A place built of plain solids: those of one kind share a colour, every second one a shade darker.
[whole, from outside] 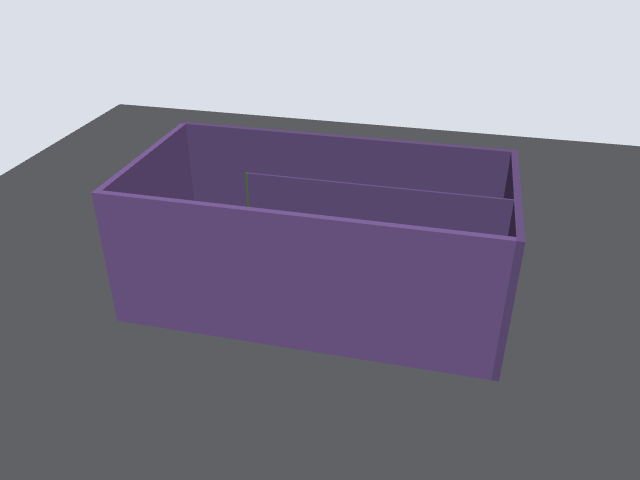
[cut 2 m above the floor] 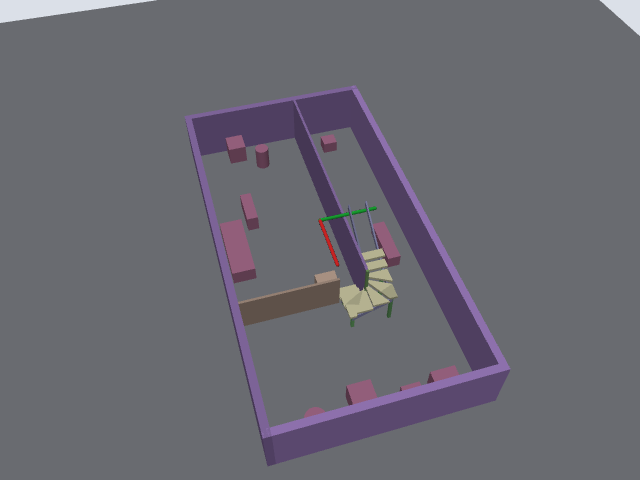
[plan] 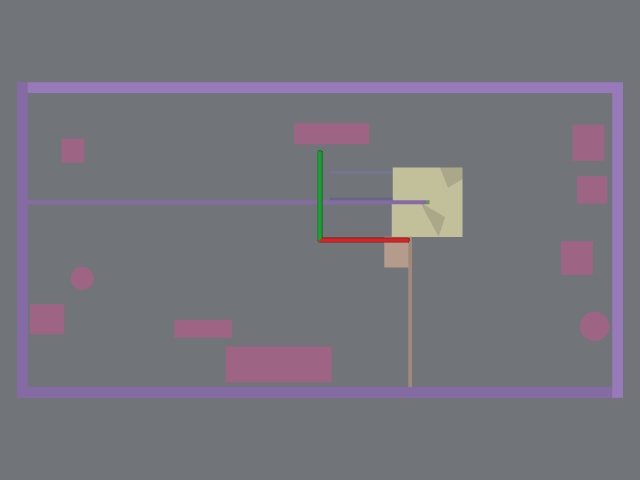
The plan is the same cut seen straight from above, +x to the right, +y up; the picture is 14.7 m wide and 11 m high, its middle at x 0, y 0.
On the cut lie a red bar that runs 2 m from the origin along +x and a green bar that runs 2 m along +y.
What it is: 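A barn, workshop or loft; a timber stair that turns on kite winders round a square newel, open at its outer side over a tall bay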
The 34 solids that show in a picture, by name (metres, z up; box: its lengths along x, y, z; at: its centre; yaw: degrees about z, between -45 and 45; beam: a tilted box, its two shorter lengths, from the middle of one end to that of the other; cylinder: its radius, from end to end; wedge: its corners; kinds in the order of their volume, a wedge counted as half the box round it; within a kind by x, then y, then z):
{
 "wall_1": {"box": [0.25, 7.24, 5.36], "at": [-6.82, 0.0, 2.63]},
 "wall_2": {"box": [9.15, 0.09, 5.36], "at": [-2.14, 0.87, 2.63]},
 "wall_3": {"box": [13.89, 0.25, 5.36], "at": [0.0, -3.49, 2.63]},
 "wall_4": {"box": [13.89, 0.25, 5.36], "at": [0.0, 3.49, 2.63]},
 "wall_5": {"box": [0.25, 7.24, 5.36], "at": [6.82, 0.0, 2.63]},
 "piece_1": {"box": [0.79, 0.69, 0.8], "at": [-6.25, -1.82, 0.35]},
 "piece_2": {"box": [0.52, 0.56, 0.52], "at": [-5.66, 2.05, 0.21]},
 "piece_3": {"cylinder": 0.26, "from": [-5.45, -0.88, 0.0], "to": [-5.45, -0.88, 0.88]},
 "piece_4": {"box": [1.32, 0.42, 0.68], "at": [-2.68, -2.03, 0.29]},
 "piece_5": {"box": [2.43, 0.82, 0.62], "at": [-0.95, -2.85, 0.26]},
 "piece_6": {"box": [1.72, 0.48, 0.55], "at": [0.27, 2.44, 0.23]},
 "piece_7": {"box": [0.73, 0.77, 0.82], "at": [5.89, -0.41, 0.36]},
 "piece_8": {"box": [0.73, 0.82, 0.76], "at": [6.15, 2.23, 0.33]},
 "piece_9": {"box": [0.7, 0.63, 0.53], "at": [6.23, 1.15, 0.21]},
 "piece_10": {"cylinder": 0.34, "from": [6.29, -1.98, 0.0], "to": [6.29, -1.98, 0.86]},
 "part_1": {"box": [0.56, 0.71, 1.11], "at": [1.75, -0.28, 0.51]},
 "part_2": {"box": [0.09, 3.47, 1.39], "at": [2.07, -1.66, 0.64]},
 "tread_1": {"box": [0.31, 0.76, 0.09], "at": [1.8, 0.45, 0.15]},
 "tread_2": {"box": [0.31, 0.76, 0.09], "at": [1.82, 1.28, 1.87]},
 "tread_3": {"box": [0.31, 0.76, 0.09], "at": [2.09, 0.45, 0.34]},
 "tread_4": {"box": [0.31, 0.76, 0.09], "at": [2.11, 1.28, 1.68]},
 "tread_5": {"wedge": [[2.22, 0.07, 0.49], [2.22, 0.07, 0.58], [2.22, 0.83, 0.49], [2.22, 0.83, 0.58], [2.33, 0.83, 0.49], [2.33, 0.83, 0.58], [2.74, 0.07, 0.49], [2.74, 0.07, 0.58]]},
 "tread_6": {"wedge": [[2.25, 0.9, 1.45], [2.25, 0.9, 1.54], [2.25, 1.66, 1.45], [2.25, 1.66, 1.54], [2.36, 0.9, 1.45], [2.36, 0.9, 1.54], [2.77, 1.66, 1.45], [2.77, 1.66, 1.54]]},
 "tread_7": {"wedge": [[2.31, 0.83, 0.68], [2.31, 0.83, 0.77], [2.39, 0.83, 0.68], [2.39, 0.83, 0.77], [2.72, 0.07, 0.68], [2.72, 0.07, 0.77], [2.87, 0.54, 0.68], [2.87, 0.54, 0.77]]},
 "tread_8": {"wedge": [[2.34, 0.9, 1.25], [2.34, 0.9, 1.34], [2.44, 0.91, 1.25], [2.44, 0.91, 1.34], [2.75, 1.66, 1.25], [2.75, 1.66, 1.34], [2.93, 1.2, 1.25], [2.93, 1.2, 1.34]]},
 "tread_9": {"wedge": [[2.36, 0.83, 0.87], [2.36, 0.83, 0.96], [2.5, 0.86, 0.87], [2.5, 0.86, 0.96], [3.26, 0.29, 0.87], [3.26, 0.29, 0.96], [3.26, 0.86, 0.87], [3.26, 0.86, 0.96]]},
 "tread_10": {"wedge": [[2.4, 0.91, 1.06], [2.4, 0.91, 1.15], [2.5, 0.84, 1.06], [2.5, 0.84, 1.15], [3.26, 0.84, 1.06], [3.26, 0.84, 1.15], [3.26, 1.41, 1.06], [3.26, 1.41, 1.15]]},
 "tread_11": {"wedge": [[2.72, 0.07, 0.68], [2.72, 0.07, 0.77], [2.87, 0.54, 0.68], [2.87, 0.54, 0.77], [3.26, 0.07, 0.68], [3.26, 0.07, 0.77], [3.26, 0.31, 0.68], [3.26, 0.31, 0.77]]},
 "tread_12": {"wedge": [[2.75, 1.66, 1.25], [2.75, 1.66, 1.34], [2.93, 1.2, 1.25], [2.93, 1.2, 1.34], [3.26, 1.39, 1.25], [3.26, 1.39, 1.34], [3.26, 1.66, 1.25], [3.26, 1.66, 1.34]]},
 "carriage_1": {"wedge": [[0.22, 0.91, 2.57], [0.22, 0.91, 2.76], [0.22, 0.97, 2.57], [0.22, 0.97, 2.76], [2.27, 0.91, 1.24], [2.27, 0.91, 1.43], [2.27, 0.97, 1.24], [2.27, 0.97, 1.43]]},
 "carriage_2": {"wedge": [[0.22, 1.52, 2.57], [0.22, 1.52, 2.76], [0.22, 1.57, 2.57], [0.22, 1.57, 2.76], [2.27, 1.52, 1.24], [2.27, 1.52, 1.43], [2.27, 1.57, 1.24], [2.27, 1.57, 1.43]]},
 "carriage_3": {"wedge": [[3.12, 0.19, 0.39], [3.12, 0.19, 0.57], [3.12, 1.55, 0.96], [3.12, 1.55, 1.14], [3.17, 0.19, 0.39], [3.17, 0.19, 0.57], [3.17, 1.55, 0.96], [3.17, 1.55, 1.14]]},
 "newel_1": {"box": [0.09, 0.09, 5.36], "at": [2.47, 0.87, 2.63]},
 "post_1": {"box": [0.11, 0.11, 1.3], "at": [3.12, 1.52, 0.6]}
}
